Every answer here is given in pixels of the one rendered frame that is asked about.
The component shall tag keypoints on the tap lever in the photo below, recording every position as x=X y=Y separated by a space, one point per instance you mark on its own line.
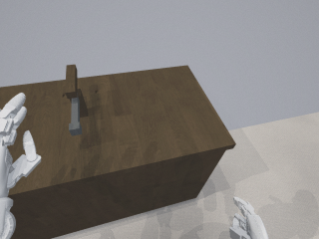
x=75 y=126

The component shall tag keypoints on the right robot hand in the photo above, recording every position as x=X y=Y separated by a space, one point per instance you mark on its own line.
x=250 y=228

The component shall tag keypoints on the counter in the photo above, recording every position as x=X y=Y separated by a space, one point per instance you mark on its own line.
x=150 y=139

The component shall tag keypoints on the left robot hand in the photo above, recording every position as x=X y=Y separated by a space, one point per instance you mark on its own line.
x=10 y=118

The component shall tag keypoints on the robot left forearm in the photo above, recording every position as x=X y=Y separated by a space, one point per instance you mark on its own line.
x=7 y=219

